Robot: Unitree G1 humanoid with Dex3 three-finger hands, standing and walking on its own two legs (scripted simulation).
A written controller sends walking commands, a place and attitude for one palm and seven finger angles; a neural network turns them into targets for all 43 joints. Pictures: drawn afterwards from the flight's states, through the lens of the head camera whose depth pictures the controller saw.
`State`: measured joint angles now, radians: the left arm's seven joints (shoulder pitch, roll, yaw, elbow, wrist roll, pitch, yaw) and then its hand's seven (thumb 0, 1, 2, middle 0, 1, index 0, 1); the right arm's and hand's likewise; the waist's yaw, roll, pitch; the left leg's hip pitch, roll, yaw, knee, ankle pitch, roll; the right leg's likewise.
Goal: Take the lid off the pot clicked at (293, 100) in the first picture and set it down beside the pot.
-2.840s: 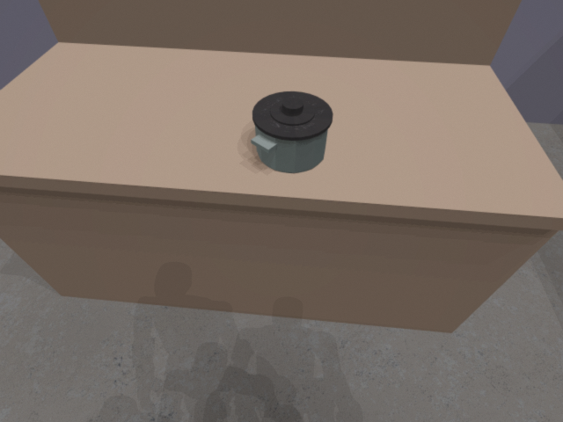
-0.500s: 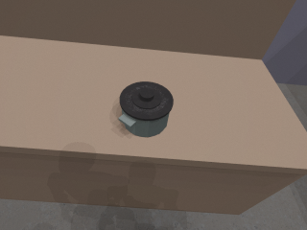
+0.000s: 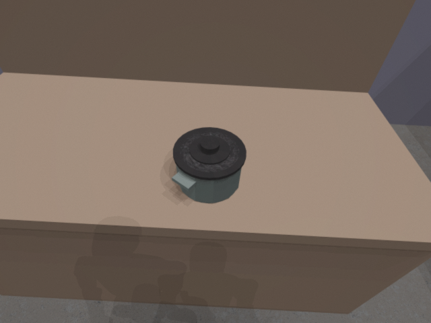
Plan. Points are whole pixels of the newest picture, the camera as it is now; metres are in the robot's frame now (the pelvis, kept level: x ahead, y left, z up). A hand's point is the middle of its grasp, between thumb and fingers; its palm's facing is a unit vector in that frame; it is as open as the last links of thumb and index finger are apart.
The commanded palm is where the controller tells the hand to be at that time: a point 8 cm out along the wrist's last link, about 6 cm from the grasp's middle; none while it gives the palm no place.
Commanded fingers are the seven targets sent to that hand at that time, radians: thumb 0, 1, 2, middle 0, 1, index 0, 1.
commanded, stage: look again from close up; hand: left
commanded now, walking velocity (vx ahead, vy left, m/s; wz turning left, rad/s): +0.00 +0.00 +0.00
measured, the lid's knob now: (210, 144) +0.50 +0.05 +0.06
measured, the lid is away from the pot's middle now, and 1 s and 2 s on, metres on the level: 0.00 0.00 0.00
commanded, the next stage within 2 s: lift the closed hand beside the body in 0.90 s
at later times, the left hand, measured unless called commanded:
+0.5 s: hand out of the picture +0.03 +0.14 -0.17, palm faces -0.01 -0.98 -0.22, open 7.3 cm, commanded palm none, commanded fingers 0.00 0.90 0.90 -0.20 -0.30 -0.20 -0.30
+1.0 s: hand out of the picture +0.03 +0.12 -0.17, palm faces -0.01 -0.98 -0.21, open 7.3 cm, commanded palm +0.12 +0.16 -0.07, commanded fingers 0.00 0.90 0.90 -0.24 -0.35 -0.24 -0.35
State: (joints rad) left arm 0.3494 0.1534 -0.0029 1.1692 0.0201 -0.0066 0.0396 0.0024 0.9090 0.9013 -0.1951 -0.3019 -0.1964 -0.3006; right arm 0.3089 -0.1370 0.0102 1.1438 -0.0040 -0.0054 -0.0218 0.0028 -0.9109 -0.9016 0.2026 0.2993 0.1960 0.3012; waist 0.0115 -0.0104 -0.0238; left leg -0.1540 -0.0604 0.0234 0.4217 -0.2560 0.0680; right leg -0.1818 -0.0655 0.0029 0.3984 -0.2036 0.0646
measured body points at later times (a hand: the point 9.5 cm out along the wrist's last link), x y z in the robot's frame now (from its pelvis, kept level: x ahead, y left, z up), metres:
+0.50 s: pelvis +0.02 -0.04 -0.01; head +0.03 -0.05 +0.44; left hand +0.03 +0.19 -0.16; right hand +0.02 -0.26 -0.17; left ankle -0.02 +0.07 -0.74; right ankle +0.01 -0.16 -0.74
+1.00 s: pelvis +0.02 -0.06 +0.00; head +0.04 -0.06 +0.45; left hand +0.03 +0.17 -0.16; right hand +0.01 -0.27 -0.17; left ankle -0.02 +0.07 -0.74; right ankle +0.01 -0.16 -0.74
